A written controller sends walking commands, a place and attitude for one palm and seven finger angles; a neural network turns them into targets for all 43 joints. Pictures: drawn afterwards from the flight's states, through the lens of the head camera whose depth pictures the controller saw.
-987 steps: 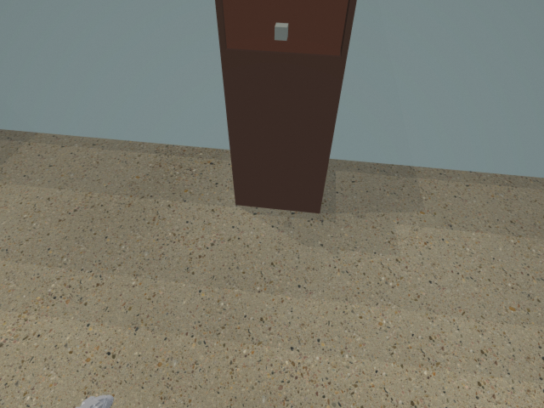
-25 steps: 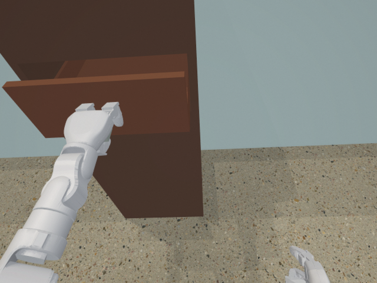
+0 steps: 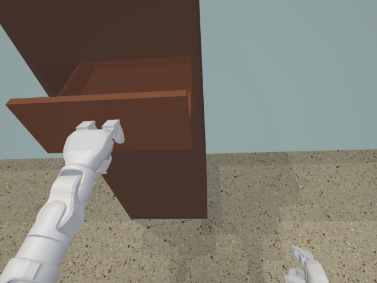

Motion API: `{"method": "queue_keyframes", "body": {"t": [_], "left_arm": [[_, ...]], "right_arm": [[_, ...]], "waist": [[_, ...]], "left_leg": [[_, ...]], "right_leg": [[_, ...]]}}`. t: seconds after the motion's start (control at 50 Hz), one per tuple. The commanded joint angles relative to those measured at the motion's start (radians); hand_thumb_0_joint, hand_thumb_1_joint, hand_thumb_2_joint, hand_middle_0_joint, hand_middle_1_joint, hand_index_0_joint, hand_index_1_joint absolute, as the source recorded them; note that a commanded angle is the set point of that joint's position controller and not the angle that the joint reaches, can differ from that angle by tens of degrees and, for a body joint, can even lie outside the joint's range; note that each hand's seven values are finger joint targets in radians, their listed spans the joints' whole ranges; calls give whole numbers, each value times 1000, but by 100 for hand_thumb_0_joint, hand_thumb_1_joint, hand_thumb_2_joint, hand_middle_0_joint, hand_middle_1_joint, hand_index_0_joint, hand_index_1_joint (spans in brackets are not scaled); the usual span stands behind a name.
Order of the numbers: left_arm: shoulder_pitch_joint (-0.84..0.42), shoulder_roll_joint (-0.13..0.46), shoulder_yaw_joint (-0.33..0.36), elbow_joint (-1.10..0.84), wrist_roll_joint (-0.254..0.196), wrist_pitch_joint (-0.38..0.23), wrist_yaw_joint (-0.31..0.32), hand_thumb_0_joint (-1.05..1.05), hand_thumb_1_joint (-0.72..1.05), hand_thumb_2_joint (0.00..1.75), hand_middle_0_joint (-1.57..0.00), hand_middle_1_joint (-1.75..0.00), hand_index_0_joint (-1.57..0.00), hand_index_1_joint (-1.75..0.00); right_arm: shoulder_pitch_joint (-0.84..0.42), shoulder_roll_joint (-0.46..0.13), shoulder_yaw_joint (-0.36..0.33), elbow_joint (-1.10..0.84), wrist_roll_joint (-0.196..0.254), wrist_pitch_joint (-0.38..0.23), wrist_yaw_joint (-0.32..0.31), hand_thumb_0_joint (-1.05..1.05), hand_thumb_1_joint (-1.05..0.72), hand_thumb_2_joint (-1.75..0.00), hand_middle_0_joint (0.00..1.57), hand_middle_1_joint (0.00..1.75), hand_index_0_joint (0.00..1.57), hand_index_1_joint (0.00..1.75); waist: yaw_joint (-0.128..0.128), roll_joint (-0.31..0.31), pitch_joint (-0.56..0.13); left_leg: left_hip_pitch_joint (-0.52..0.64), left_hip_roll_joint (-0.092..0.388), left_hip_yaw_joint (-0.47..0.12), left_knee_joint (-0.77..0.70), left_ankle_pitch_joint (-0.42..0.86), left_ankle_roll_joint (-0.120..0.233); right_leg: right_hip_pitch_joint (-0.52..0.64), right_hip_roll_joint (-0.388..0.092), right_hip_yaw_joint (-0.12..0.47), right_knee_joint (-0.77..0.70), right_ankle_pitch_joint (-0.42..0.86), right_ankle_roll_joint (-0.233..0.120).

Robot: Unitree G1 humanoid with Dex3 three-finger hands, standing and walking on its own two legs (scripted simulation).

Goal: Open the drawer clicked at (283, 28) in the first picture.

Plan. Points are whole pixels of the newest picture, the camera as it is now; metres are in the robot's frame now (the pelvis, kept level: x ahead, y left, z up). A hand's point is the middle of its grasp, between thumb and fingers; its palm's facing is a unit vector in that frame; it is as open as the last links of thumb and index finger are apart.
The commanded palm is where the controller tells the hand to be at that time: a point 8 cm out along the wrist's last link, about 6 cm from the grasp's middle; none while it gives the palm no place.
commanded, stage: pull the drawer open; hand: left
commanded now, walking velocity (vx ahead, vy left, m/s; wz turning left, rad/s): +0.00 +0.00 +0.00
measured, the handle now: (102, 141) +0.38 +0.23 +0.11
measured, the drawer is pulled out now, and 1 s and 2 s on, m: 0.15 0.25 0.29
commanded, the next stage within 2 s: open the thumb to release the handle in 1.54 s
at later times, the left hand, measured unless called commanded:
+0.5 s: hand (93, 183) +0.28 +0.22 +0.10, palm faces +0.09 -0.04 -0.99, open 7.3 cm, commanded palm +0.24 +0.23 +0.14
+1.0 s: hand (86, 203) +0.24 +0.22 +0.10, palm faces +0.09 -0.08 -0.99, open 7.4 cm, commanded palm +0.19 +0.23 +0.14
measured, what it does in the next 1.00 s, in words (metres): stands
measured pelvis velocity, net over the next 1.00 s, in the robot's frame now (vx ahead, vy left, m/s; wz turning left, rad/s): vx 0.00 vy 0.00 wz -0.02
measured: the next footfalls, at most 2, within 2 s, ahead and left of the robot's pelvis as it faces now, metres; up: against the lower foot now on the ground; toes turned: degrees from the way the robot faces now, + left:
none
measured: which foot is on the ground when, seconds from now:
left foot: down 0.00-1.00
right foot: down 0.00-1.00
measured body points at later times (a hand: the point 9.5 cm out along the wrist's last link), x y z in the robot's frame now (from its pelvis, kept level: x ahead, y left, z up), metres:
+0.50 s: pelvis -0.01 +0.00 +0.00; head +0.00 -0.05 +0.45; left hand +0.27 +0.22 +0.15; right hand +0.19 -0.22 -0.11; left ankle -0.06 +0.13 -0.73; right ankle +0.03 -0.15 -0.73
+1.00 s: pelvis +0.00 +0.00 +0.00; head +0.00 -0.04 +0.45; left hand +0.22 +0.22 +0.15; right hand +0.20 -0.22 -0.10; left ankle -0.06 +0.13 -0.73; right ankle +0.03 -0.15 -0.73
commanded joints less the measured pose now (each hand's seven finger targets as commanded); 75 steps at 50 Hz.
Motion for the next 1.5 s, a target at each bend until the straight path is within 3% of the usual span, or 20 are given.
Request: {"method": "queue_keyframes", "body": {"t": [0.0,0.14,0.28,0.34,0.38,0.44,0.46,0.54,0.62,0.74,0.8,0.9,0.94,1.0,1.14,1.16,1.24,1.36,1.44,1.48], "left_arm": [[-179,196,156,-163,-18,11,40,0,90,90,-40,-135,-40,-135],[-123,203,175,-230,-23,5,44,0,90,90,-40,-135,-40,-135],[-23,142,134,-320,-22,11,58,0,90,90,-40,-135,-40,-135],[-3,175,161,-351,-16,18,63,0,90,90,-40,-135,-40,-135],[-11,129,121,-348,-19,22,63,0,90,90,-40,-135,-40,-135],[30,172,162,-380,-13,22,67,0,90,90,-40,-135,-40,-135],[39,126,117,-382,-13,27,63,0,90,90,-40,-135,-40,-135],[63,179,170,-378,-23,27,56,0,90,90,-40,-135,-40,-135],[77,154,150,-395,-21,28,49,0,90,90,-40,-135,-40,-135],[225,206,228,-458,-37,28,43,0,90,90,-40,-135,-40,-135],[317,144,188,-496,-43,31,38,0,90,90,-40,-135,-40,-135],[437,127,189,-601,-46,28,57,0,90,90,-40,-135,-40,-135],[445,161,226,-644,-45,30,71,0,90,90,-40,-135,-40,-135],[499,107,180,-654,-39,34,80,0,90,90,-40,-135,-40,-135],[570,126,200,-733,-31,45,110,0,90,90,-40,-135,-40,-135],[580,81,156,-743,-24,46,110,0,90,90,-40,-135,-40,-135],[627,139,212,-754,-31,56,114,0,90,90,-40,-135,-40,-135],[698,86,155,-816,-23,62,115,0,90,90,-40,-135,-40,-135],[717,152,221,-818,-27,69,122,0,90,90,-40,-135,-40,-135],[762,131,204,-809,-30,72,118,0,90,90,-40,-135,-40,-135]], "right_arm": [[-122,-99,-32,-150,3,-50,-14,0,-90,-90,20,30,20,30],[-140,-99,-30,-163,0,-61,-14,0,-90,-90,20,30,20,30],[-164,-87,-25,-167,-4,-71,-1,0,-90,-90,20,30,20,30],[-169,-96,-25,-163,-7,-68,-2,0,-90,-90,20,30,20,30],[-175,-84,-21,-162,-4,-71,-1,0,-90,-90,20,30,20,30],[-177,-92,-24,-156,-9,-72,-3,0,-90,-90,20,30,20,30],[-186,-81,-15,-164,-11,-73,0,0,-90,-90,20,30,20,30],[-188,-86,-16,-151,-10,-69,-6,0,-90,-90,20,30,20,30],[-192,-77,-8,-154,-11,-69,-5,0,-90,-90,20,30,20,30],[-196,-81,-10,-164,-16,-67,1,0,-90,-90,20,30,20,30],[-210,-70,-6,-175,-14,-62,12,0,-90,-90,20,30,20,30],[-213,-70,-8,-189,-16,-64,29,0,-90,-90,20,30,20,30],[-209,-81,-12,-195,-17,-64,34,0,-90,-90,20,30,20,30],[-215,-73,-10,-195,-18,-63,38,0,-90,-90,20,30,20,30],[-217,-81,-11,-204,-15,-63,43,0,-90,-90,20,30,20,30],[-214,-70,-3,-208,-21,-65,48,0,-90,-90,20,30,20,30],[-221,-82,-4,-210,-15,-60,43,0,-90,-90,20,30,20,30],[-219,-72,13,-233,-23,-55,49,0,-90,-90,20,30,20,30],[-229,-87,11,-237,-15,-50,41,0,-90,-90,20,30,20,30],[-222,-80,15,-237,-13,-48,46,0,-90,-90,20,30,20,30]], "waist": [[31,-117,-220],[39,-118,-201],[46,-84,-182],[46,-109,-193],[37,-114,-160],[51,-108,-187],[50,-90,-177],[51,-126,-152],[53,-109,-142],[76,-106,-168],[75,-95,-125],[78,-78,-123],[76,-90,-133],[71,-97,-101],[74,-73,-138],[73,-84,-131],[69,-103,-101],[76,-83,-100],[79,-76,-70],[81,-72,-74]], "left_leg": [[-67,-49,51,-64,374,21],[-60,-46,50,-81,357,21],[-42,-46,47,-92,363,17],[-33,-45,49,-93,362,19],[-38,-45,45,-99,332,20],[-21,-45,47,-95,364,19],[-20,-48,45,-96,365,20],[-27,-44,49,-103,321,22],[-26,-47,47,-108,321,22],[-19,-43,53,-98,365,21],[-31,-41,58,-103,372,21],[-20,-35,55,-95,396,19],[-20,-31,50,-89,402,17],[-25,-30,51,-84,389,19],[-10,-20,43,-59,412,13],[-13,-23,41,-55,419,17],[-27,-13,42,-51,378,16],[-27,-8,44,-42,383,21],[-49,1,43,-53,314,17],[-48,0,47,-51,341,19]], "right_leg": [[289,51,-74,-22,273,-66],[302,51,-69,-37,250,-66],[301,52,-73,-43,245,-67],[312,54,-69,-48,245,-65],[290,52,-74,-55,217,-63],[315,54,-70,-53,244,-65],[312,48,-73,-52,247,-64],[313,52,-69,-67,212,-61],[314,48,-71,-67,219,-61],[364,46,-60,-57,283,-61],[349,46,-68,-54,285,-61],[340,50,-72,-48,299,-62],[344,51,-66,-46,303,-63],[314,50,-73,-42,289,-61],[313,51,-66,-25,303,-61],[306,44,-78,-19,301,-59],[296,49,-64,-24,288,-55],[293,38,-75,-14,278,-51],[290,47,-60,-23,224,-52],[301,43,-63,-20,251,-52]]}}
